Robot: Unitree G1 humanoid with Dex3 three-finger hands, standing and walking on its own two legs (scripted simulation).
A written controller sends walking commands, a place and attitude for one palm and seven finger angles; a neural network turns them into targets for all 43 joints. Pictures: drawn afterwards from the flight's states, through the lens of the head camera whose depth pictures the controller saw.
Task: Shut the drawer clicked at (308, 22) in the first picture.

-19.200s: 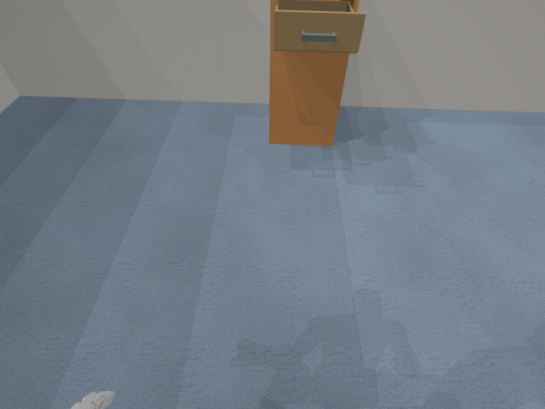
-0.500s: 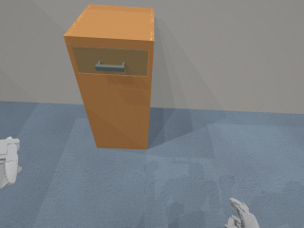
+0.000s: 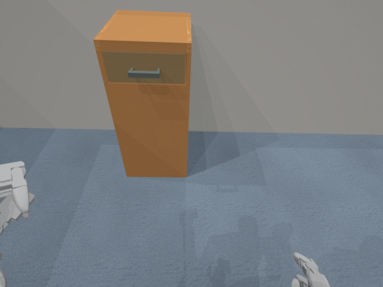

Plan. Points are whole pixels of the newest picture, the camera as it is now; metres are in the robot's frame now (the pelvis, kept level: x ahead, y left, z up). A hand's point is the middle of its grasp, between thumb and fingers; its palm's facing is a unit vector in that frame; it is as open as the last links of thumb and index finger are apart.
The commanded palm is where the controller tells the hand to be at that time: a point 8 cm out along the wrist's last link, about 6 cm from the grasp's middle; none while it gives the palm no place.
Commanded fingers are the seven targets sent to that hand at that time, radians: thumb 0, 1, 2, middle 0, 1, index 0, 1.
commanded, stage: stop stepping back and stand still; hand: left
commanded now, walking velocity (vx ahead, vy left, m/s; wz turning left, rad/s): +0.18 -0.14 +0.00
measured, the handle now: (144, 72) +0.94 +0.25 +0.01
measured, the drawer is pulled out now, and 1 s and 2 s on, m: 0.00 0.00 0.00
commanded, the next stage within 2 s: let the arm hang, fingers relaxed in 0.52 s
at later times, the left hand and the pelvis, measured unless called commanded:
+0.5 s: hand (36, 240) +0.14 +0.22 +0.18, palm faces +0.42 -0.80 -0.43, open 3.2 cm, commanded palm +0.08 +0.26 +0.19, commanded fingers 0.00 0.90 0.90 -1.40 -1.60 -1.40 -1.60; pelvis -0.03 -0.03 +0.01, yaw +3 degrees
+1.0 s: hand out of the picture -0.01 +0.19 -0.15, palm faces +0.12 -0.96 -0.24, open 3.5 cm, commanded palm none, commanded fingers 0.00 0.90 0.90 -0.60 -0.73 -0.60 -0.73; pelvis -0.04 -0.01 +0.01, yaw +5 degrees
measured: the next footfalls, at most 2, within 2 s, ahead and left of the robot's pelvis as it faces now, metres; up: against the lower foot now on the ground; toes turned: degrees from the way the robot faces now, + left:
right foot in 0.20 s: +0.05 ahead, -0.11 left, +0.00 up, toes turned +0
left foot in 0.48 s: +0.02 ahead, +0.12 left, +0.00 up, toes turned +8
